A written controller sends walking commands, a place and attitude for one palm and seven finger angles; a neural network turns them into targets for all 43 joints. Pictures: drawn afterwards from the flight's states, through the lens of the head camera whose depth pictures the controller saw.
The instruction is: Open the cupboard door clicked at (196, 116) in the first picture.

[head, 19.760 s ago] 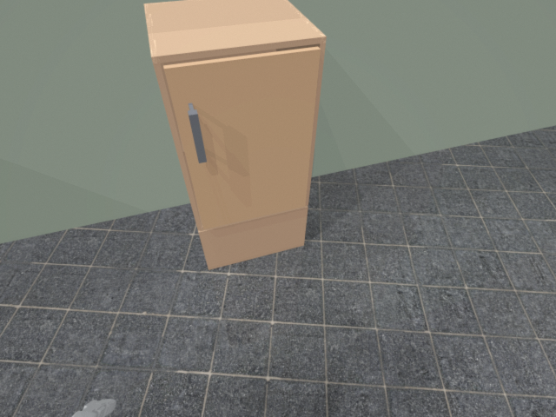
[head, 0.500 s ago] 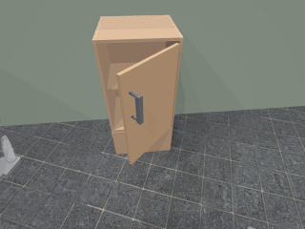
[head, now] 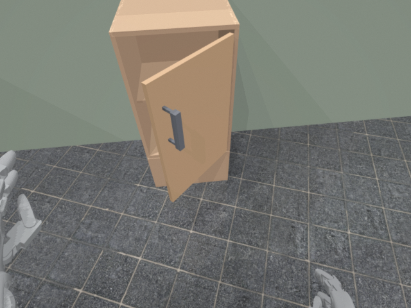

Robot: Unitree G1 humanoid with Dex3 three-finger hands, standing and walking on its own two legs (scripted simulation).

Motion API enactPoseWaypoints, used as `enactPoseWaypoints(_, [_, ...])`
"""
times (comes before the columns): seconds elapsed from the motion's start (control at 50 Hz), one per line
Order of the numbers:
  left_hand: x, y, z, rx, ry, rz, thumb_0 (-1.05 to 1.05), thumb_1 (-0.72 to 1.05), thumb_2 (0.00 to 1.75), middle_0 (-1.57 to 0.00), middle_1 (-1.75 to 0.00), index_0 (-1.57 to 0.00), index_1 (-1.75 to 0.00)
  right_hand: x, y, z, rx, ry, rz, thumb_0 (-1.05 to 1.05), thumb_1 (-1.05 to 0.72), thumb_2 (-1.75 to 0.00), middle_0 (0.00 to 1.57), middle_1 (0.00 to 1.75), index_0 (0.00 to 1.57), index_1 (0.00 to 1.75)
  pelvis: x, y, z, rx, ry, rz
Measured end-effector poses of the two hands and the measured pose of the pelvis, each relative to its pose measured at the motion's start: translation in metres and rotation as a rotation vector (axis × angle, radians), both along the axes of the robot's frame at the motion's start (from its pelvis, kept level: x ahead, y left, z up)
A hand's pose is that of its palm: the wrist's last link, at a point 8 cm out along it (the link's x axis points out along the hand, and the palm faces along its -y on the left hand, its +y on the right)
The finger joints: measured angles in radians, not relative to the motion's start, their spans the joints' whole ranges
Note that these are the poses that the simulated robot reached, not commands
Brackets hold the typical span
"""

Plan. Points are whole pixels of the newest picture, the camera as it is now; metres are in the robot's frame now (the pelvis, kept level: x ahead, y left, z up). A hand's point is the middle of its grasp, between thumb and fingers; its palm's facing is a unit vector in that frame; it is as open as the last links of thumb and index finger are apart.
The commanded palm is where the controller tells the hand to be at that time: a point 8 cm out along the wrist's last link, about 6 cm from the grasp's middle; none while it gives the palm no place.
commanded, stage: let the arm hang, fingers relaxed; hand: left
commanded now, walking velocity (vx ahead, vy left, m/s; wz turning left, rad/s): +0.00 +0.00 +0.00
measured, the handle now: (173, 128) +0.62 +0.16 -0.05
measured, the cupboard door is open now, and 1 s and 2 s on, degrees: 44 44 44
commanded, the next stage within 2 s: look to check the result in 1.20 s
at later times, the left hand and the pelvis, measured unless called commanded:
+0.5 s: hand out of the picture -0.02 +0.20 -0.18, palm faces +0.05 -0.99 -0.16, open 7.1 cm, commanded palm none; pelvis -0.03 +0.02 +0.00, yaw +2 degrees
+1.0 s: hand out of the picture -0.05 +0.20 -0.17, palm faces +0.06 -0.98 -0.17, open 7.4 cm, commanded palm none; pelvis -0.03 +0.04 +0.00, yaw +1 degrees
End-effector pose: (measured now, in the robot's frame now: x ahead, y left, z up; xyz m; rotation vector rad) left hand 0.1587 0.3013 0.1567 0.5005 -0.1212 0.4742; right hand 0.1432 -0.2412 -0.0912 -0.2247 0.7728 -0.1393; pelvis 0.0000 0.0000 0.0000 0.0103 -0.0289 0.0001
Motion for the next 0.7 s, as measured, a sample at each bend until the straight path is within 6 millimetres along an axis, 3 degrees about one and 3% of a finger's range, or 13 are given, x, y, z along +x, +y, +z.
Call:
enactPoseWaypoints(0.04, [0.004, -0.008, -0.003, -0.028, -0.024, -0.047, 0.02, 0.89, 0.90, -0.21, -0.30, -0.21, -0.30, 0.008, -0.001, 0.007, -0.026, -0.016, 0.004, 0.01, -0.91, -0.89, 0.20, 0.30, 0.20, 0.30, 0.000, 0.001, -0.002, -0.007, -0.006, -0.001])
enactPoseWaypoints(0.1, [0.006, -0.017, 0.011, -0.002, -0.074, -0.119, 0.02, 0.89, 0.90, -0.21, -0.30, -0.21, -0.30, 0.018, 0.000, 0.022, -0.045, -0.053, 0.009, 0.01, -0.91, -0.89, 0.20, 0.30, 0.20, 0.30, -0.001, 0.001, -0.001, -0.001, -0.007, -0.015])
enactPoseWaypoints(0.14, [0.015, -0.015, -0.002, 0.030, -0.009, -0.175, 0.02, 0.89, 0.90, -0.21, -0.30, -0.21, -0.30, 0.025, 0.001, 0.022, -0.033, -0.070, 0.046, 0.01, -0.91, -0.89, 0.20, 0.30, 0.20, 0.30, -0.004, 0.004, -0.001, -0.007, 0.010, -0.003])
enactPoseWaypoints(0.2, [0.027, -0.004, -0.076, -0.064, 0.327, -0.175, 0.01, 0.89, 0.90, -0.21, -0.30, -0.20, -0.30, 0.027, -0.002, 0.007, -0.013, -0.043, 0.055, 0.01, -0.91, -0.89, 0.20, 0.30, 0.20, 0.30, -0.009, 0.015, -0.006, -0.011, 0.022, 0.004])
enactPoseWaypoints(0.24, [0.017, -0.003, -0.133, -0.158, 0.572, -0.144, 0.01, 0.90, 0.90, -0.21, -0.30, -0.20, -0.30, 0.019, -0.002, -0.003, -0.001, -0.013, 0.037, 0.01, -0.91, -0.89, 0.20, 0.30, 0.20, 0.30, -0.013, 0.019, -0.007, -0.010, 0.019, 0.006])
enactPoseWaypoints(0.3, [-0.020, -0.014, -0.207, -0.304, 0.861, -0.101, 0.01, 0.90, 0.90, -0.20, -0.30, -0.20, -0.30, -0.008, 0.001, -0.015, 0.004, 0.076, 0.017, 0.00, -0.91, -0.89, 0.20, 0.30, 0.20, 0.30, -0.017, 0.021, -0.008, -0.004, 0.008, 0.011])
enactPoseWaypoints(0.34, [-0.053, -0.027, -0.246, -0.403, 1.005, -0.076, 0.01, 0.90, 0.90, -0.20, -0.30, -0.20, -0.30, -0.034, 0.005, -0.021, -0.004, 0.169, 0.013, 0.00, -0.91, -0.89, 0.19, 0.30, 0.20, 0.30, -0.020, 0.020, -0.007, -0.002, -0.002, 0.015])
enactPoseWaypoints(0.42, [-0.123, -0.058, -0.295, -0.579, 1.236, -0.028, 0.02, 0.91, 0.90, -0.20, -0.30, -0.20, -0.30, -0.093, 0.014, -0.030, -0.018, 0.387, -0.001, 0.00, -0.91, -0.89, 0.20, 0.30, 0.20, 0.30, -0.026, 0.018, -0.004, -0.009, -0.012, 0.024])
enactPoseWaypoints(0.5, [-0.185, -0.053, -0.308, -0.645, 1.376, 0.086, 0.01, 0.97, 0.90, -0.21, -0.30, -0.20, -0.30, -0.147, 0.025, -0.036, -0.008, 0.572, -0.024, 0.01, -0.91, -0.89, 0.20, 0.30, 0.20, 0.30, -0.031, 0.019, 0.000, -0.022, -0.011, 0.035])
enactPoseWaypoints(0.58, [-0.234, -0.046, -0.303, -0.668, 1.493, 0.171, 0.01, 0.96, 0.90, -0.21, -0.30, -0.20, -0.30, -0.185, 0.039, -0.043, 0.026, 0.680, -0.053, 0.01, -0.91, -0.89, 0.20, 0.30, 0.20, 0.30, -0.033, 0.025, 0.002, -0.028, -0.010, 0.037])
enactPoseWaypoints(0.64, [-0.257, -0.040, -0.297, -0.667, 1.547, 0.221, 0.01, 0.94, 0.90, -0.21, -0.30, -0.20, -0.30, -0.201, 0.051, -0.049, 0.057, 0.715, -0.070, 0.01, -0.91, -0.89, 0.20, 0.30, 0.20, 0.30, -0.034, 0.030, 0.002, -0.028, -0.011, 0.035])
enactPoseWaypoints(0.7, [-0.268, -0.036, -0.292, -0.659, 1.571, 0.249, 0.01, 0.93, 0.90, -0.20, -0.30, -0.20, -0.30, -0.208, 0.062, -0.053, 0.086, 0.724, -0.082, 0.00, -0.91, -0.89, 0.20, 0.30, 0.20, 0.30, -0.034, 0.034, 0.003, -0.026, -0.012, 0.030])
